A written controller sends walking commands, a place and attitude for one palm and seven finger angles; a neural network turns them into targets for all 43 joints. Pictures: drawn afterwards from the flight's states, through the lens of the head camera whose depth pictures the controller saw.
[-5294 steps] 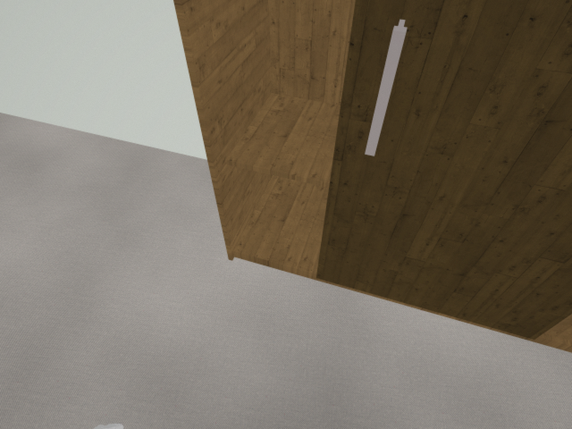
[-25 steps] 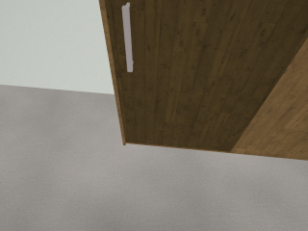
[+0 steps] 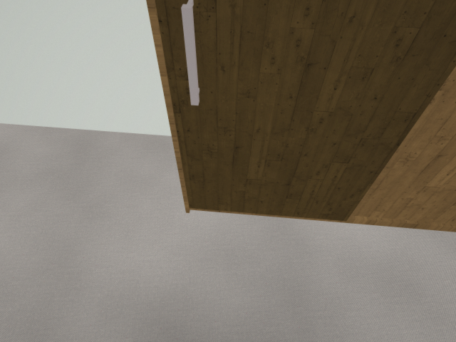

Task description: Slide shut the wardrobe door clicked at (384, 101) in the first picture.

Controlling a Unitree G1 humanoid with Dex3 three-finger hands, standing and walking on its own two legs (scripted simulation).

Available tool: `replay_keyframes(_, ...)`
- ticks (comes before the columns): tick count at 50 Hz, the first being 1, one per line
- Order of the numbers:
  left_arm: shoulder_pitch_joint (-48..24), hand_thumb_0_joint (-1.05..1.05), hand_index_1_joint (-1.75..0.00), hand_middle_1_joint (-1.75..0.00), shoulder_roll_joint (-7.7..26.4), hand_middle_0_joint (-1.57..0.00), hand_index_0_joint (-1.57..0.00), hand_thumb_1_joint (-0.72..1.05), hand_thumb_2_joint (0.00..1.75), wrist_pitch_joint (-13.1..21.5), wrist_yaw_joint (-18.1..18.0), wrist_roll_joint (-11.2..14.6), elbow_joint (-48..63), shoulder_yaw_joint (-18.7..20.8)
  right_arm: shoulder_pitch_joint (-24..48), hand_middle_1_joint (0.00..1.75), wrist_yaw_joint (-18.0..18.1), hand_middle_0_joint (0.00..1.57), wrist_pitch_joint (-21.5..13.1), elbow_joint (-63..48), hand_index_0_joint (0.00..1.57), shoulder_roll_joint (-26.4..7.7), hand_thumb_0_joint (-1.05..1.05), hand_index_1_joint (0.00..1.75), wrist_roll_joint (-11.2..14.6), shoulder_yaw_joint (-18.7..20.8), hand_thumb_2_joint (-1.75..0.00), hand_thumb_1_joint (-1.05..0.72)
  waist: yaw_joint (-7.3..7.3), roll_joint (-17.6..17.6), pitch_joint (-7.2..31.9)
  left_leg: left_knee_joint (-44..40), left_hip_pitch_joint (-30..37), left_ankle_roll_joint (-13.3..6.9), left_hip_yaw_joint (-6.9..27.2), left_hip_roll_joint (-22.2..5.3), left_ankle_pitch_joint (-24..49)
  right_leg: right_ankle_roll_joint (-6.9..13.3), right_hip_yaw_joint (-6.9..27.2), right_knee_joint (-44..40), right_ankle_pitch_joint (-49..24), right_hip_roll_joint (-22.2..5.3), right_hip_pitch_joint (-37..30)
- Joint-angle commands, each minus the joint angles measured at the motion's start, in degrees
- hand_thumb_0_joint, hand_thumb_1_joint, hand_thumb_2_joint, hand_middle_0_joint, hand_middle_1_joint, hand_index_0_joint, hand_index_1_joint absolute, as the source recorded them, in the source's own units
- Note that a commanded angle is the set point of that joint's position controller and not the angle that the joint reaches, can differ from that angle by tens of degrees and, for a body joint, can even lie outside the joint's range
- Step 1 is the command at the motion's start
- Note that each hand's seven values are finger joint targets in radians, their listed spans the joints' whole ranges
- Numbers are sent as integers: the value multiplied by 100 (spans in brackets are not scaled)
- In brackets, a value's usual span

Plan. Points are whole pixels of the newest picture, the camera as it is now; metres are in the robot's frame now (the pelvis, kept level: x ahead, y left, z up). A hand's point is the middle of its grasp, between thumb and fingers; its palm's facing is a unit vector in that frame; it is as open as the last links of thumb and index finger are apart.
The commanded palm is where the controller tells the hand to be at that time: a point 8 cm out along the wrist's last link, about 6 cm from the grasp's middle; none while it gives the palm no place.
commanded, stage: look to check the result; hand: right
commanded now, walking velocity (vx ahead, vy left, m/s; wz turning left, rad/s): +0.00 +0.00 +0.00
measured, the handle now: (193, 57) +0.77 +0.15 +0.10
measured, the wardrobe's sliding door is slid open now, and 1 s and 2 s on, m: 0.00 0.00 0.00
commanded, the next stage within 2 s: walk to a spot facing it in 0.34 s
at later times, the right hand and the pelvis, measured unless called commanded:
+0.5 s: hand out of the picture +0.07 -0.20 -0.16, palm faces -0.01 +0.96 -0.27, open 7.4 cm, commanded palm none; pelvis +0.01 +0.01 +0.00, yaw +0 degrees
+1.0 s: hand out of the picture +0.08 -0.14 -0.17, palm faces -0.13 +0.96 -0.25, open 7.4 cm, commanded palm none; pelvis +0.00 +0.05 -0.01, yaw +8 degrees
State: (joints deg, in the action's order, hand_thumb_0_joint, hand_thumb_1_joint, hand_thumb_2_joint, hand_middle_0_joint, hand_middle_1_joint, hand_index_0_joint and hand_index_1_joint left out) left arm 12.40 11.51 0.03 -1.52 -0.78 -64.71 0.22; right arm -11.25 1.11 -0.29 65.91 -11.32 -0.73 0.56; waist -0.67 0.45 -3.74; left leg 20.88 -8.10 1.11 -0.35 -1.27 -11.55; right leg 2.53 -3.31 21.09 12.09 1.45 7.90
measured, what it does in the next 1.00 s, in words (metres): lifts its right foot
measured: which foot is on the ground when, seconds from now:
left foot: down 0.00-1.00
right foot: down 0.00-0.84, up 0.86-1.00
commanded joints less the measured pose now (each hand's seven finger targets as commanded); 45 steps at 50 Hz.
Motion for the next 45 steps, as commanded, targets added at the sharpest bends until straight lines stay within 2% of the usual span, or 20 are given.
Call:
replay_keyframes(1,169,0,-30,-30,798,-20,-20,90,90,96,-42,10,210,146,-93,30,58,20,-99,-196,20,-826,0,30,13,114,-90,-90,17,2,185,-331,-81,-249,433,-471,539,-21,710,-406,-835,-787,-87)
replay_keyframes(4,54,0,-30,-30,859,-20,-20,90,90,106,-42,2,199,145,-12,30,49,20,-101,-203,20,-880,0,30,20,116,-90,-90,14,33,198,-331,-72,-244,430,-493,622,-32,707,-426,-887,-796,-146)
replay_keyframes(6,17,0,-30,-30,902,-20,-20,90,90,110,-37,11,223,156,5,30,51,20,-119,-226,20,-944,0,30,12,133,-90,-90,22,-115,277,-328,-10,-255,429,-502,815,-29,702,-389,-1067,-808,-186)
replay_keyframes(12,-133,0,-30,-30,1011,-20,-20,90,90,127,-38,4,229,163,167,30,47,20,-133,-251,20,-1052,0,30,19,155,-90,-90,10,-18,370,-313,119,-262,406,-550,1097,-58,709,-390,-1318,-818,-256)
replay_keyframes(21,-353,0,-30,-30,1245,-20,-20,90,90,131,-20,5,293,190,347,30,26,20,-152,-336,20,-1279,0,30,17,186,-90,-90,21,-6,462,-396,178,-277,446,-567,1174,-79,715,-429,-1361,-848,-379)
replay_keyframes(24,-422,0,-30,-30,1322,-20,-20,90,90,131,-28,-7,284,193,468,30,11,20,-135,-363,20,-1342,0,30,22,197,-90,-90,8,24,383,-403,121,-287,489,-552,1140,-101,687,-477,-1269,-883,-373)
replay_keyframes(27,-107,0,-30,-30,830,-20,-20,90,90,30,-65,-18,285,144,268,30,32,20,1,-392,20,-911,0,30,15,178,-90,-90,-37,-36,454,-150,-86,-234,602,-535,1567,-189,413,-136,-1332,-941,-457)
replay_keyframes(31,-22,0,-30,-30,1013,-20,-20,90,90,-76,-109,-20,605,288,143,30,-3,20,135,-705,20,-1019,0,30,-23,301,-90,-90,-38,26,436,399,-558,-278,722,-366,1638,-134,228,202,-1134,-1113,-443)
replay_keyframes(33,-36,0,-30,-30,1107,-20,-20,90,90,-117,-129,-42,794,361,181,30,-35,20,204,-909,20,-993,0,30,-36,350,-90,-90,-42,257,301,814,-887,-249,669,-188,1312,-14,340,147,-901,-1337,-309)
replay_keyframes(35,-13,0,-30,-30,1217,-20,-20,90,90,-124,-143,-59,941,429,153,30,-77,20,245,-1081,20,-917,0,30,-50,383,-90,-90,-25,625,326,1591,-1134,-188,521,54,658,237,598,-12,-927,-1730,-216)
replay_keyframes(37,-39,0,-30,-30,1273,-20,-20,90,90,-101,-129,-75,1048,473,134,30,-109,20,291,-1250,20,-801,0,30,-69,418,-90,-90,34,1049,277,2589,-1422,-86,167,171,-1359,669,814,-165,-1416,-2324,-117)
replay_keyframes(38,-96,0,-30,-30,1262,-20,-20,90,90,-99,-127,-94,1113,475,161,30,-129,20,307,-1319,20,-742,0,30,-70,442,-90,-90,46,1120,169,2754,-1332,-83,151,64,-1752,752,774,-132,-1573,-2444,126)
replay_keyframes(39,-221,0,-30,-30,1201,-20,-20,90,90,-84,-129,-114,1152,453,10,30,-139,20,283,-1315,20,-663,0,30,-75,446,-90,-90,184,899,130,2335,-976,-120,157,-3,-1557,653,584,166,-1911,-2313,380)
replay_keyframes(40,-376,0,-30,-30,1162,-20,-20,90,90,-90,-122,-111,1186,445,-379,30,-134,20,238,-1219,20,-612,0,30,-84,454,-90,-90,373,596,185,1592,-470,-144,100,22,-807,413,273,688,-1867,-1985,613)
replay_keyframes(41,-480,0,-30,-30,1027,-20,-20,90,90,-119,-110,-49,1242,455,-767,30,-97,20,154,-1110,20,-819,0,30,-134,491,-90,-90,501,-448,315,523,-139,-273,760,-299,1027,-21,-199,1758,-965,-1251,930)
replay_keyframes(42,-309,0,-30,-30,556,-20,-20,90,90,-140,-71,38,1352,419,-888,30,-13,20,78,-1042,20,-1322,0,30,-180,552,-90,-90,365,-1980,380,-266,250,-765,2482,-1668,2254,-393,-629,2931,1647,-284,1870)
replay_keyframes(43,-200,0,-30,-30,659,-20,-20,90,90,-262,-33,51,1230,411,-815,30,15,20,59,-1058,20,-1301,0,30,-78,457,-90,-90,350,-1197,422,-554,-302,-1127,2504,-1857,1362,-317,284,3601,2217,-315,1517)
replay_keyframes(44,-110,0,-30,-30,523,-20,-20,90,90,-287,-26,30,1131,423,-396,30,56,20,37,-1113,20,-1098,0,30,-112,438,-90,-90,137,-1150,326,-590,-496,-1190,2435,-1560,758,-256,540,3889,1938,-332,1608)
replay_keyframes(45,-34,0,-30,-30,637,-20,-20,90,90,-257,-22,21,1039,429,-98,30,75,20,10,-1158,20,-1018,0,30,-106,414,-90,-90,52,-1083,187,-527,-456,-1275,2176,-1454,811,-245,593,3995,1661,-395,1697)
